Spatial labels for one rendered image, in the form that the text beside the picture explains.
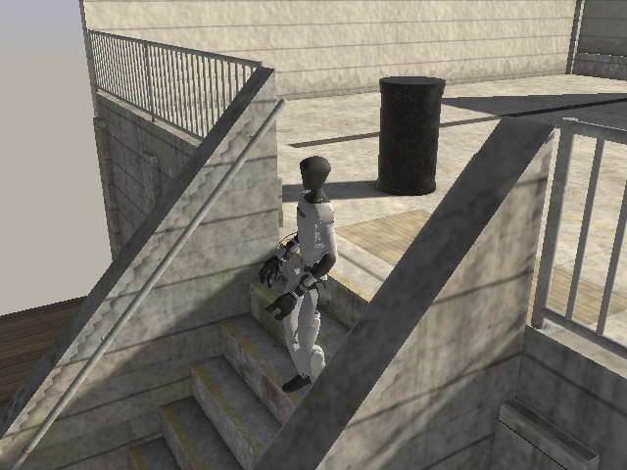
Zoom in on stairs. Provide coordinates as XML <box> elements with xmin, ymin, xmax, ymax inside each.
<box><xmin>129</xmin><ymin>242</ymin><xmax>369</xmax><ymax>470</ymax></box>

